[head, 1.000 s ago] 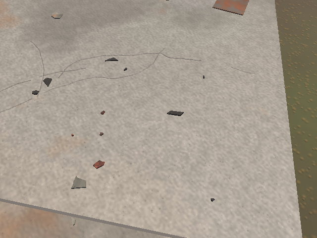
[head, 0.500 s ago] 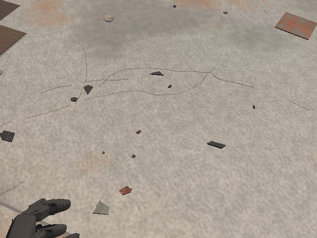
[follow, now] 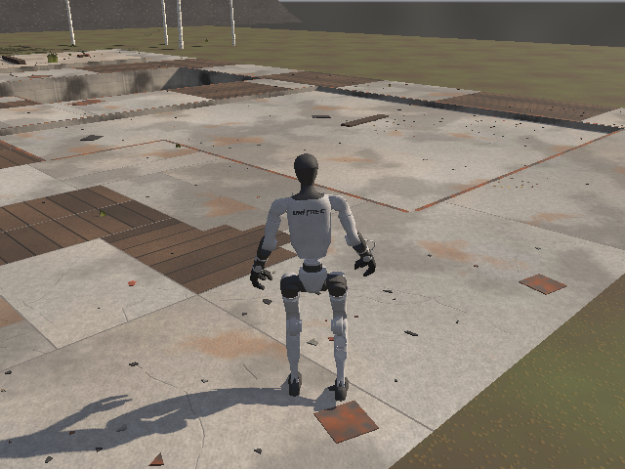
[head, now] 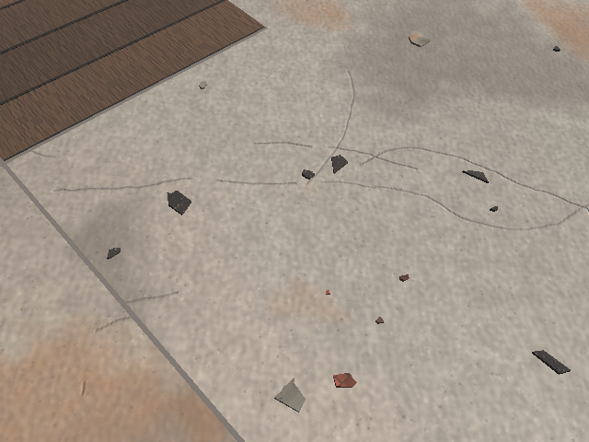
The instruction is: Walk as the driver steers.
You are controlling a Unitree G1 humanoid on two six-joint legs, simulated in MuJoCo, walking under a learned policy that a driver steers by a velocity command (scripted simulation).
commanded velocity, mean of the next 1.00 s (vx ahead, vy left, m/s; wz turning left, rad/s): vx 0.05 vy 0.00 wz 0.25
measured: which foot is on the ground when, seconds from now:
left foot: down 0.00-0.36, up 0.38-0.62, down 0.64-1.00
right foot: up 0.00-0.34, down 0.36-1.00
